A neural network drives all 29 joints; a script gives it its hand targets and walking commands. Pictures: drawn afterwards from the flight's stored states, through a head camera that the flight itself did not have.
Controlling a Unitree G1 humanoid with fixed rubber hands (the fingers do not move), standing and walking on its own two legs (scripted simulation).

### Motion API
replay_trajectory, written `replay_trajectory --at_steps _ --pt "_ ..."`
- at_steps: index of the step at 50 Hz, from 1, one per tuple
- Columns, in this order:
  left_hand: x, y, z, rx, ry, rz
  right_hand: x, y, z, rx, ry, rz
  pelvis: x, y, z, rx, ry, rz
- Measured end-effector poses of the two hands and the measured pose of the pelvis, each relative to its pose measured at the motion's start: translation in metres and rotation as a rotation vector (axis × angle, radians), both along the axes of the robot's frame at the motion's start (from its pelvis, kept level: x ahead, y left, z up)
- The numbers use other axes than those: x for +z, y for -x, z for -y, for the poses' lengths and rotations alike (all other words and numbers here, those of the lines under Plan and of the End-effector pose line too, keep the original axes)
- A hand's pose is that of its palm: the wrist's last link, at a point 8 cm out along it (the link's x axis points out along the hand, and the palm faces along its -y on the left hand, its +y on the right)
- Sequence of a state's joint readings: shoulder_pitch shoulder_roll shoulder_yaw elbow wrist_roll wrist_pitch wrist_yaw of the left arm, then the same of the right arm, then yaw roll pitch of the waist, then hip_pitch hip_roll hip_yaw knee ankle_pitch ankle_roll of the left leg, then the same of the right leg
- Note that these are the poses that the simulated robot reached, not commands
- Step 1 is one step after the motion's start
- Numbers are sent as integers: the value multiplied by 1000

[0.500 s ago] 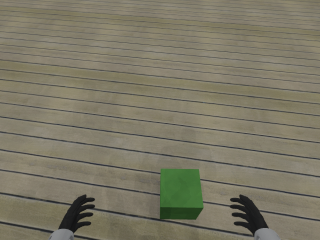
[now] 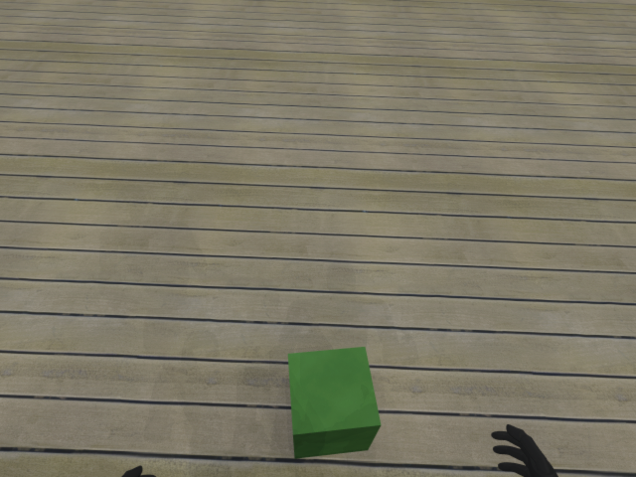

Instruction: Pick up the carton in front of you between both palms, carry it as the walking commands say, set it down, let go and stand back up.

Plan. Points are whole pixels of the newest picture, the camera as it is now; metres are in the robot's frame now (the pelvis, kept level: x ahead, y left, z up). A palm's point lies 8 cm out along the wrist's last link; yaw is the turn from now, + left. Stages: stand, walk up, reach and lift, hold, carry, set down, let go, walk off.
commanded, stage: stand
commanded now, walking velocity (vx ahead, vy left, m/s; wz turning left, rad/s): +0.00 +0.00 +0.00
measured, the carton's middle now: (329, 403) +0.41 -0.05 -0.63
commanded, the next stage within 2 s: none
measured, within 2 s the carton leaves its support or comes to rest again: neither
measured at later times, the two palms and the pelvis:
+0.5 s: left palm out of the picture +0.12 +0.24 -0.12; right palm out of the picture +0.05 -0.28 -0.11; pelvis +0.01 -0.01 -0.01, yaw -4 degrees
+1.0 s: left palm out of the picture +0.11 +0.24 -0.11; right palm out of the picture +0.00 -0.28 -0.11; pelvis -0.01 +0.00 -0.01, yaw -6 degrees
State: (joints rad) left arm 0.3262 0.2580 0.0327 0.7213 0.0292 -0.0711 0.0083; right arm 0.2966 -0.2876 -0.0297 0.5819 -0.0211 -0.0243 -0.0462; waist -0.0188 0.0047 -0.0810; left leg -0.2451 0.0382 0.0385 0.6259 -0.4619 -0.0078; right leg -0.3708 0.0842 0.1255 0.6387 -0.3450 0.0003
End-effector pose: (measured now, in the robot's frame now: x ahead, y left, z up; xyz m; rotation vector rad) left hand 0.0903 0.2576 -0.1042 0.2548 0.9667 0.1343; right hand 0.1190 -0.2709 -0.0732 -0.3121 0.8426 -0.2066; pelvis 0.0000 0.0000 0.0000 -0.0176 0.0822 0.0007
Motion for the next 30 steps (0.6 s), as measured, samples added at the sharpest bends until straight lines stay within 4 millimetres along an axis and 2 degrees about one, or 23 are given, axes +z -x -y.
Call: replay_trajectory --at_steps 8,13,30 --pt "-10 -26 14 -43 8 -5 -19 27 2 -71 -16 -84 -8 -10 4 -36 -9 -5" --pt "-12 -34 18 -57 3 -11 -27 42 4 -103 -23 -129 -9 -12 6 -50 -12 -3" --pt "-13 -21 13 -71 -30 -72 -34 80 14 -158 -15 -217 -9 -6 6 -86 -20 20"
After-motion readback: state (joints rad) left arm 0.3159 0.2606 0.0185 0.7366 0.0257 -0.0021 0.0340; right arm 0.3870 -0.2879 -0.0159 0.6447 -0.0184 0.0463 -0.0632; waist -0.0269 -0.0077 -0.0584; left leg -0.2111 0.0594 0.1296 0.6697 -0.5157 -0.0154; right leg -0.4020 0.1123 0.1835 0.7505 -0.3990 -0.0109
